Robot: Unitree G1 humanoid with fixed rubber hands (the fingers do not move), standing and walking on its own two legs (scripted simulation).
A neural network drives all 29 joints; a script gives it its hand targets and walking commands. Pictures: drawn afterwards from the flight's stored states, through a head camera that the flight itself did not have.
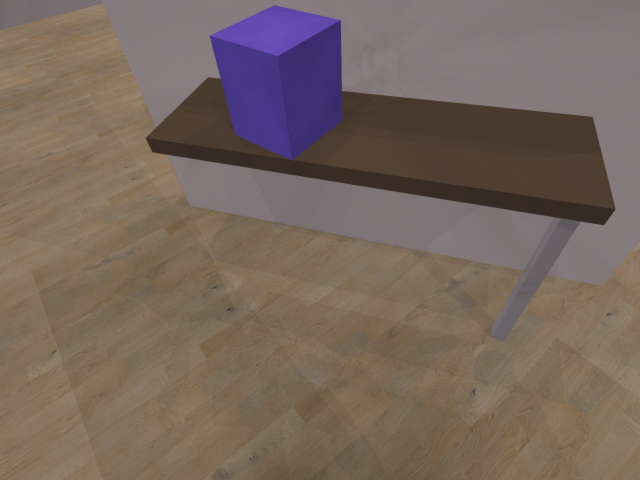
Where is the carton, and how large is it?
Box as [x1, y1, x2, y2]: [210, 5, 341, 159]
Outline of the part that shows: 274,5 210,35 210,38 235,134 292,159 341,120 340,20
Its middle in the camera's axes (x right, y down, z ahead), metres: -0.09 -0.39 +0.94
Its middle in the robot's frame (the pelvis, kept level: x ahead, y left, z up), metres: +0.98 +0.14 +0.02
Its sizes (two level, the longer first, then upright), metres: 0.210 0.200 0.250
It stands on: a table, 0.65 m high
